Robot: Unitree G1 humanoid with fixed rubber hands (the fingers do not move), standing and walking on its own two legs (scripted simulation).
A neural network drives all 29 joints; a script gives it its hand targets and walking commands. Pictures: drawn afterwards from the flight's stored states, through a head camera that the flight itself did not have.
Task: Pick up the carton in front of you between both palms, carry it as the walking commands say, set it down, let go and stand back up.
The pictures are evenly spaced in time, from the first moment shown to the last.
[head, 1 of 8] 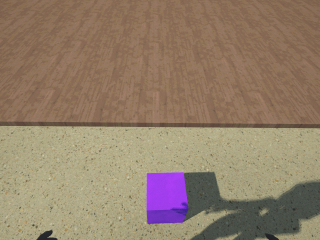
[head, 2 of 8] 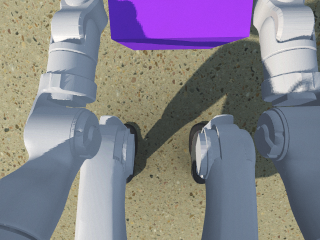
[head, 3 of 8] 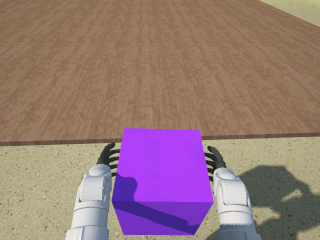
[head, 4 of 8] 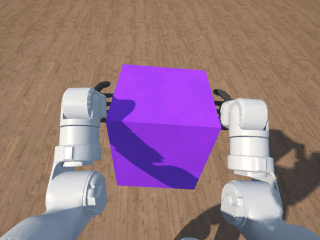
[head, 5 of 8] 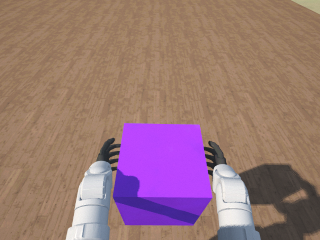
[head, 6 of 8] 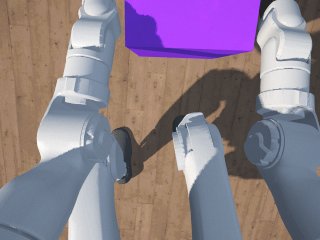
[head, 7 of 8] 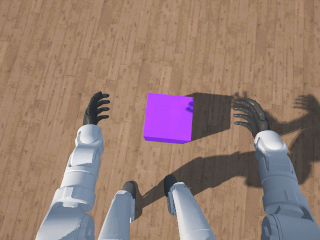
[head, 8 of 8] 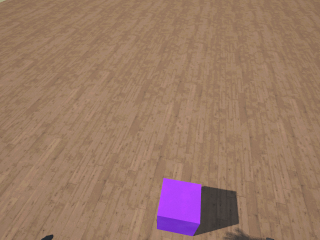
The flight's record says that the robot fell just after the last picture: no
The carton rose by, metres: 0.81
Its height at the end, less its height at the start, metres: +0.05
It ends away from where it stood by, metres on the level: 2.70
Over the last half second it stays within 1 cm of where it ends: yes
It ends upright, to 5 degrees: yes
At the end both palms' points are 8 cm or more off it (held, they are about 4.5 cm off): yes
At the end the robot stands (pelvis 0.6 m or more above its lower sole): yes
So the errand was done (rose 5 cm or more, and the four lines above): yes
